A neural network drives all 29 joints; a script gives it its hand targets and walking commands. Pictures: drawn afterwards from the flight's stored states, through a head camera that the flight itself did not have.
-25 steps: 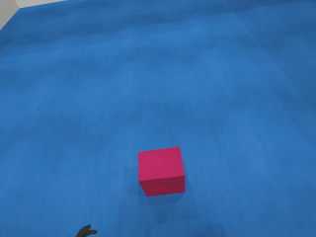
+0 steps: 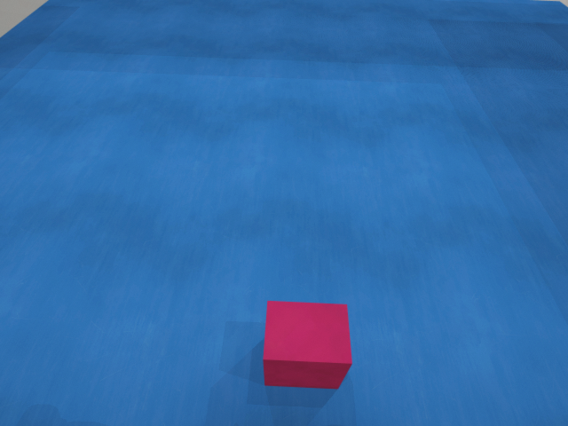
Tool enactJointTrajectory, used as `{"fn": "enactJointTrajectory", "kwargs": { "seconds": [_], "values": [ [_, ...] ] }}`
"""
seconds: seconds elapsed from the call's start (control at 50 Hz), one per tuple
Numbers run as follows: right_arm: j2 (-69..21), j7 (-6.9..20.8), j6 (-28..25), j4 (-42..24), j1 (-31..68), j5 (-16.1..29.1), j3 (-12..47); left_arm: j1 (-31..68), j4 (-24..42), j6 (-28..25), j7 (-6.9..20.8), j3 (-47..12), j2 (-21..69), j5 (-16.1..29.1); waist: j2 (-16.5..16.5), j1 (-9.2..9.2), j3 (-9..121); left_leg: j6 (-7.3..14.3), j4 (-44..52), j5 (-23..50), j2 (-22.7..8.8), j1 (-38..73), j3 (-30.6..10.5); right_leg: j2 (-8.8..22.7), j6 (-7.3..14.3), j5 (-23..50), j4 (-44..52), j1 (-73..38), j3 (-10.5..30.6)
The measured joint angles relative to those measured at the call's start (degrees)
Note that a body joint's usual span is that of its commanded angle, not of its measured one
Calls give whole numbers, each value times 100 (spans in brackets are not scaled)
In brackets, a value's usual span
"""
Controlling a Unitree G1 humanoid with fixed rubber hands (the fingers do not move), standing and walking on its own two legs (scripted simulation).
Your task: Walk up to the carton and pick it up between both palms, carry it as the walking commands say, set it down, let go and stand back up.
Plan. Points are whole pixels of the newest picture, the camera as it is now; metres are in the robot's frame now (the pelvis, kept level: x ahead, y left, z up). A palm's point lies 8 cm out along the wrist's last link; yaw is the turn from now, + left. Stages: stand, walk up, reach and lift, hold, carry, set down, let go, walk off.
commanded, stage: walk up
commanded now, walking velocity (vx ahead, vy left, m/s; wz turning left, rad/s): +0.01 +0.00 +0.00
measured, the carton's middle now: (304, 346) +0.46 -0.03 -0.64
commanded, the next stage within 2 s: stand in 0.76 s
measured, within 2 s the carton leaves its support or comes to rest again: neither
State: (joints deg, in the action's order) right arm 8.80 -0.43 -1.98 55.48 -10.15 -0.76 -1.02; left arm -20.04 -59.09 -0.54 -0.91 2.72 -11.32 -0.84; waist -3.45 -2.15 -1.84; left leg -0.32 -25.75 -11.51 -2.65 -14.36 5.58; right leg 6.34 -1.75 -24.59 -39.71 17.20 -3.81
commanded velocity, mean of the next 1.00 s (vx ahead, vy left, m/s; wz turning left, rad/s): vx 0.06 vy -0.03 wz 0.00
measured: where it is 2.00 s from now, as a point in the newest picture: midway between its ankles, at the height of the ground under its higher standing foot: outside the picture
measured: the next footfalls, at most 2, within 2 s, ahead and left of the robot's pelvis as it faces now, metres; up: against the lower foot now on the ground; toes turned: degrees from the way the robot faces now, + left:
right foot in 0.38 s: +0.09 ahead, -0.18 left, +0.00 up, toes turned +2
left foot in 0.60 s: +0.09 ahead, +0.06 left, +0.00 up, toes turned +1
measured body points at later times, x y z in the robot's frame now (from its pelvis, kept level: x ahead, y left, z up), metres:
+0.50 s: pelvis +0.04 -0.07 +0.00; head +0.07 -0.10 +0.45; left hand +0.12 +0.18 -0.13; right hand +0.02 -0.33 -0.16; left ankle +0.04 +0.09 -0.72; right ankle +0.06 -0.18 -0.74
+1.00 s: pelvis +0.05 -0.08 +0.00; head +0.06 -0.08 +0.45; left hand +0.07 +0.15 -0.15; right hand +0.07 -0.30 -0.16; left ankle +0.06 +0.06 -0.74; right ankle +0.06 -0.18 -0.74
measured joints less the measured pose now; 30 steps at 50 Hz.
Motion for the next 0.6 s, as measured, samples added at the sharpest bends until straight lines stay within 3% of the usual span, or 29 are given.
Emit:
{"fn": "enactJointTrajectory", "kwargs": {
  "seconds": [0.12,0.24,0.32,0.38,0.42,0.48,0.54,0.6],
  "values": [
    [-86,-132,26,149,-17,19,49,542,173,175,-10,-47,29,34,-21,181,-112,52,243,104,8,225,38,-334,-6,208,-302,361,-36],
    [197,-169,49,324,-526,-48,-157,700,358,266,266,79,-110,-144,192,381,207,-20,464,92,-115,285,-16,-393,-72,431,-1069,704,-60],
    [478,-83,22,594,-845,-88,-217,833,423,110,272,46,-233,-71,341,463,238,-187,660,130,-277,441,-99,-267,-19,611,26,340,-1],
    [566,-67,74,736,-929,-78,-168,909,353,-76,157,27,-271,-8,312,462,117,-369,281,-99,-301,410,-110,-182,34,1427,1379,-276,29],
    [626,-94,135,759,-877,-21,-141,958,226,-138,106,-5,-136,0,502,443,-15,-316,-150,-576,-363,292,-232,-304,106,1256,1244,-297,-8],
    [605,-113,254,709,-752,36,-139,938,114,-116,54,-60,48,31,581,446,-120,-205,-603,-1027,-204,119,-287,-353,216,1147,1296,-411,-24],
    [528,-120,300,668,-603,49,-139,926,36,-64,-2,-117,197,75,605,399,-156,-114,-574,-808,-76,67,-238,-421,277,1202,1405,-488,-43],
    [425,-138,288,647,-525,46,-133,898,-45,-25,-29,-158,296,102,653,351,-132,-41,33,-134,-69,277,-184,-567,304,1172,1382,-524,-107]
  ]
}}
